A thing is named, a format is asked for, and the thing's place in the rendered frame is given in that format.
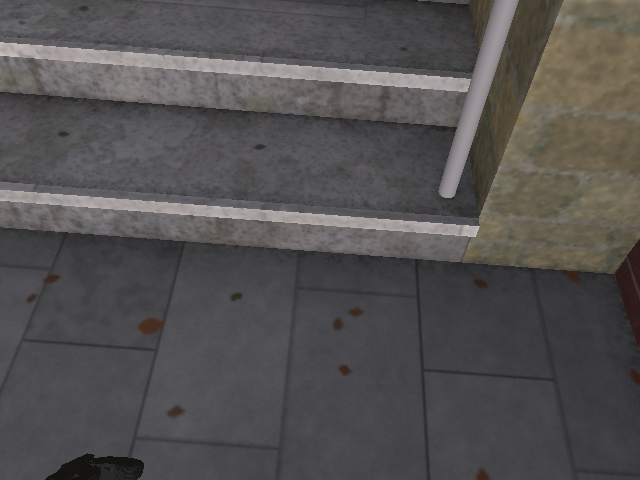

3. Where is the robot left hand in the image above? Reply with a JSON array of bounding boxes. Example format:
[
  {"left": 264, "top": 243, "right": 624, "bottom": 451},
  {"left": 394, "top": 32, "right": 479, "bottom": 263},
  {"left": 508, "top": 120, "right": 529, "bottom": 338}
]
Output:
[{"left": 45, "top": 453, "right": 144, "bottom": 480}]

